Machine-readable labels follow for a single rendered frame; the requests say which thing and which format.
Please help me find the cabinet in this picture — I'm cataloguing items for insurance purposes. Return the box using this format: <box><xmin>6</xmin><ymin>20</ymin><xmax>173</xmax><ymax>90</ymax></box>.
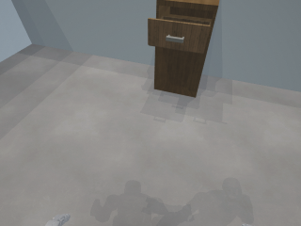
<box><xmin>154</xmin><ymin>0</ymin><xmax>220</xmax><ymax>98</ymax></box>

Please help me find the drawer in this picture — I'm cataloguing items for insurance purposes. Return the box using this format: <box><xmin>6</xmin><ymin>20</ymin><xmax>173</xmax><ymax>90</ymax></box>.
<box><xmin>148</xmin><ymin>16</ymin><xmax>211</xmax><ymax>54</ymax></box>

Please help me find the robot left hand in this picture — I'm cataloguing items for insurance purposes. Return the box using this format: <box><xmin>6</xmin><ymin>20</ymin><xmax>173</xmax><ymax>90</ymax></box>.
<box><xmin>45</xmin><ymin>214</ymin><xmax>71</xmax><ymax>226</ymax></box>

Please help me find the handle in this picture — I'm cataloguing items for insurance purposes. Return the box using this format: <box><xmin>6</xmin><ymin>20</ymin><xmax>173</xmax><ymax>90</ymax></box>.
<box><xmin>166</xmin><ymin>35</ymin><xmax>184</xmax><ymax>43</ymax></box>

